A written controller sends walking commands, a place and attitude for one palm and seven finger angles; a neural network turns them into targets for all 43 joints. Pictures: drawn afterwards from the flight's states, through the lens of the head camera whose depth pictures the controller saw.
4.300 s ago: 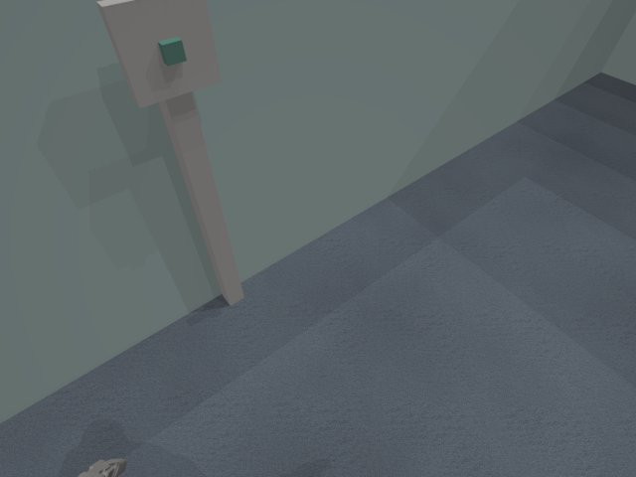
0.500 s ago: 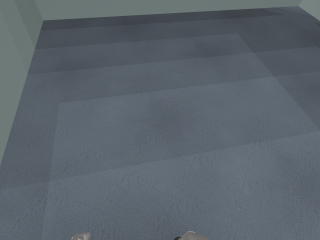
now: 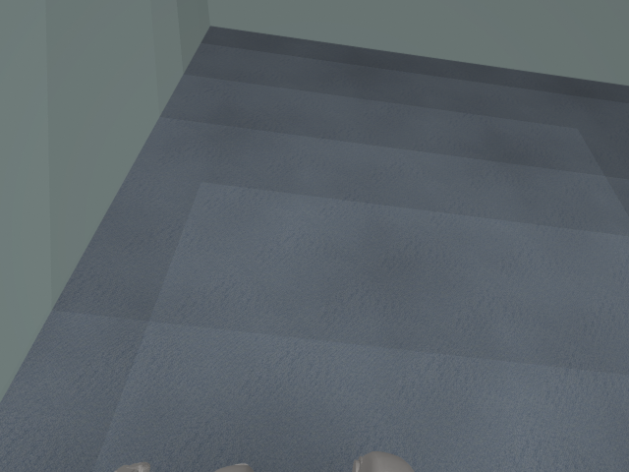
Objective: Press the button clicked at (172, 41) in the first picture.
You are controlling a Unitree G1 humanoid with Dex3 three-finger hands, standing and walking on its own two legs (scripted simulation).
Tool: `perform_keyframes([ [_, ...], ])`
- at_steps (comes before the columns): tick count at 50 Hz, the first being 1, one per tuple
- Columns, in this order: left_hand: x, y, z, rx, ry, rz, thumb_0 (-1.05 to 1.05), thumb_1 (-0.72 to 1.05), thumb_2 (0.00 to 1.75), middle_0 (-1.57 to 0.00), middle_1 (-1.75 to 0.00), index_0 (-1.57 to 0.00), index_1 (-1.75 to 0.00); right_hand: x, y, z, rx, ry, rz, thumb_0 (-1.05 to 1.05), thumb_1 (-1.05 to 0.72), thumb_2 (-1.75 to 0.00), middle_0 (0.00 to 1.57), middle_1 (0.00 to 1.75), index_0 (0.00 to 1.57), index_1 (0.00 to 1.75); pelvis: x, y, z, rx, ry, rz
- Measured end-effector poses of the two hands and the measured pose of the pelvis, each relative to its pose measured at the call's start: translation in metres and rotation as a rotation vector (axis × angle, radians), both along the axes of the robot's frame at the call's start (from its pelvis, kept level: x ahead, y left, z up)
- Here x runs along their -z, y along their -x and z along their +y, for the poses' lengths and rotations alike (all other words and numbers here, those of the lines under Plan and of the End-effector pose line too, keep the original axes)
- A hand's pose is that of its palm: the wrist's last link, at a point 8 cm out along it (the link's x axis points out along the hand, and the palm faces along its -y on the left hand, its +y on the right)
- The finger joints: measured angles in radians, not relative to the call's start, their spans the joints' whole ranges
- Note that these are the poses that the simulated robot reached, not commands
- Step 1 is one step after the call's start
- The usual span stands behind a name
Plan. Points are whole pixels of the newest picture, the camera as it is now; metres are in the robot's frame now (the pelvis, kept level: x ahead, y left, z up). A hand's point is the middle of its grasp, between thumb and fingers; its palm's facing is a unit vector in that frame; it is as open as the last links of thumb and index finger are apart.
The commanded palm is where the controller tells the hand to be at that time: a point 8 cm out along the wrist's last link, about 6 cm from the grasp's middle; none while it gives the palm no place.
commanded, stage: turn to face it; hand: left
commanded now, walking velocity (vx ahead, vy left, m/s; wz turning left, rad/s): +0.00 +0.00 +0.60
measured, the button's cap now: out of the picture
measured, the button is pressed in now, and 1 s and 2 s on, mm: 0 0 0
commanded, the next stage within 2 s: none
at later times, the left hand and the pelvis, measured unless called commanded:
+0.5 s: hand out of the picture +0.02 +0.15 -0.13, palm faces +0.33 -0.90 -0.29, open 7.4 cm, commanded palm none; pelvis -0.01 -0.07 +0.01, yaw +19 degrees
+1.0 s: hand out of the picture -0.12 +0.19 -0.16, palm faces +0.62 -0.74 -0.26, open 7.4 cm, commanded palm none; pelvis -0.03 -0.03 +0.01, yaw +37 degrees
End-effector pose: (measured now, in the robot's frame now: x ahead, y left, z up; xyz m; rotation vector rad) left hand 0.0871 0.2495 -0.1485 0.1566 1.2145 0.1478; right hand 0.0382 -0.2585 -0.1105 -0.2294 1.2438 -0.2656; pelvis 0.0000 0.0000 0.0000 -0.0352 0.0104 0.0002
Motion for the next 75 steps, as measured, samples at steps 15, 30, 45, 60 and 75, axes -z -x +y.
perform_keyframes([
  [15, -0.038, 0.04, -0.004, -0.168, -0.073, -0.039, 0.01, 0.91, 0.9, -0.19, -0.3, -0.2, -0.3, 0.001, -0.058, -0.01, -0.189, -0.071, -0.016, 0.01, -0.91, -0.9, 0.21, 0.3, 0.21, 0.3, -0.015, 0.003, -0.028, -0.18, -0.011, 0.01],
  [30, -0.048, 0.128, -0.071, -0.37, -0.083, -0.019, 0.01, 0.91, 0.9, -0.2, -0.3, -0.2, -0.3, 0.008, -0.118, -0.036, -0.41, -0.101, -0.008, 0.01, -0.91, -0.9, 0.2, 0.3, 0.2, 0.3, -0.017, 0.011, -0.072, -0.405, -0.072, -0.01],
  [45, -0.009, 0.246, -0.043, -0.636, -0.013, 0.149, 0.01, 0.91, 0.9, -0.2, -0.3, -0.2, -0.3, -0.009, -0.167, 0.073, -0.706, -0.053, -0.102, 0.01, -0.91, -0.9, 0.2, 0.3, 0.2, 0.3, -0.005, 0.031, -0.034, -0.588, -0.032, 0.008],
  [60, -0.05, 0.189, -0.023, -0.714, -0.131, -0.108, 0.01, 0.91, 0.9, -0.19, -0.3, -0.2, -0.3, 0.01, -0.161, 0.07, -0.789, -0.095, 0.023, 0.01, -0.9, -0.9, 0.21, 0.3, 0.21, 0.3, -0.012, 0.018, -0.048, -0.775, -0.029, 0.017],
  [75, -0.048, 0.245, -0.103, -0.919, -0.1, -0.031, 0.01, 0.91, 0.9, -0.2, -0.3, -0.2, -0.3, 0.012, -0.203, 0.086, -0.974, -0.069, 0.084, 0.01, -0.91, -0.9, 0.2, 0.3, 0.2, 0.3, -0.015, 0.008, -0.059, -0.988, -0.073, 0.005],
])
